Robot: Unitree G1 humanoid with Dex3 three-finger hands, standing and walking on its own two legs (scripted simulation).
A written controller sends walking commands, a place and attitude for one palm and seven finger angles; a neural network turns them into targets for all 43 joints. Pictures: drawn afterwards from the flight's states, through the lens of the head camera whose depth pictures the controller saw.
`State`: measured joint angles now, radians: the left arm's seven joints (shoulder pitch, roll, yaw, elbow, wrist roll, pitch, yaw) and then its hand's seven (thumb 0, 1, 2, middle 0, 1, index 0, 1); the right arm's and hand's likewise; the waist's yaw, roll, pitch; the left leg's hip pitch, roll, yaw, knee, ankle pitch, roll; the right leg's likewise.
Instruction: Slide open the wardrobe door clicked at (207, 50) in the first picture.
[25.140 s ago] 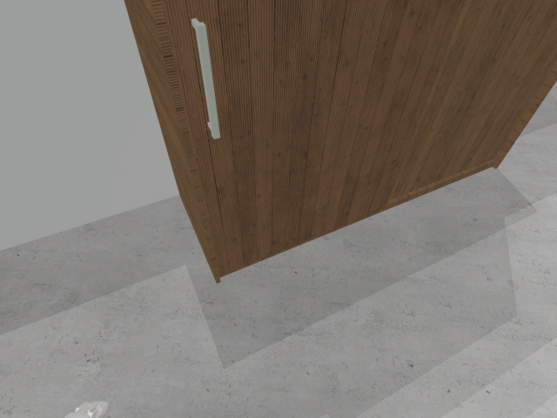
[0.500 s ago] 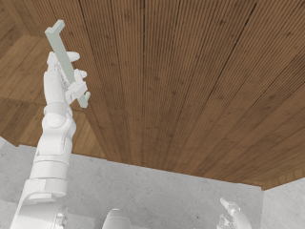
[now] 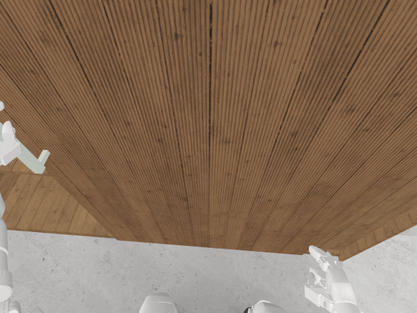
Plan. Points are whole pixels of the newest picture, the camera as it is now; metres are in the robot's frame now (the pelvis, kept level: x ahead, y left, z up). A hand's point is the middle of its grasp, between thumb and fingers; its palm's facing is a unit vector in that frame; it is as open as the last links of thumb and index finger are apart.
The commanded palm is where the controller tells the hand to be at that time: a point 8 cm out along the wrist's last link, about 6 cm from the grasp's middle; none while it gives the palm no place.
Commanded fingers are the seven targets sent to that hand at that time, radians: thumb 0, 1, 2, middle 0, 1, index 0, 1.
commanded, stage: stop walking and hold the door there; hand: left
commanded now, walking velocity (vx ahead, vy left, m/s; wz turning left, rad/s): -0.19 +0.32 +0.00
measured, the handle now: (5, 124) +0.36 +0.42 +0.12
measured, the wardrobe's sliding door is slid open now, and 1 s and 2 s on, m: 0.63 0.63 0.63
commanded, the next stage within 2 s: none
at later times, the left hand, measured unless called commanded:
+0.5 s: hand (10, 141) +0.32 +0.38 +0.13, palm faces +0.58 -0.77 -0.27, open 5.9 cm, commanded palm +0.28 +0.40 +0.10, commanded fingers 0.00 0.90 0.90 -0.45 -1.40 -0.45 -1.40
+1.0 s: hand (11, 140) +0.32 +0.38 +0.13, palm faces +0.59 -0.76 -0.25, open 5.8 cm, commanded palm +0.28 +0.40 +0.10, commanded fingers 0.00 0.90 0.90 -0.45 -1.40 -0.45 -1.40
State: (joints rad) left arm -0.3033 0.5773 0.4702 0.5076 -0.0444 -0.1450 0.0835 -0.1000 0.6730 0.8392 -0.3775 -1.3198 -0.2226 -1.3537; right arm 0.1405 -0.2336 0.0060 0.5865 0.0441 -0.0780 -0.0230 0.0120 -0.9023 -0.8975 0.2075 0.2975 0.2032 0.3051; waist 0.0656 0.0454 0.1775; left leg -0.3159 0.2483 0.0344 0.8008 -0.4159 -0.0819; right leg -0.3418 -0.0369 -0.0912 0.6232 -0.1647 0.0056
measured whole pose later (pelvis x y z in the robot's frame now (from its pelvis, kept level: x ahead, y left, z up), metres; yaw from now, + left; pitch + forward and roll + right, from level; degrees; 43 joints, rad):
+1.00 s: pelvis -0.06 +0.01 +0.02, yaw -5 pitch +0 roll -1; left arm -0.57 0.70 0.48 1.19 -0.03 -0.20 0.12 -0.04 0.72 0.84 -0.26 -1.25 -0.31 -1.37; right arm 0.37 -0.32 0.00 0.79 0.05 -0.08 -0.10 0.01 -0.90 -0.90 0.21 0.30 0.20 0.30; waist -0.04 0.02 0.00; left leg -0.35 0.06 0.11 0.48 -0.14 0.03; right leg -0.23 -0.01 -0.05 0.47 -0.24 0.01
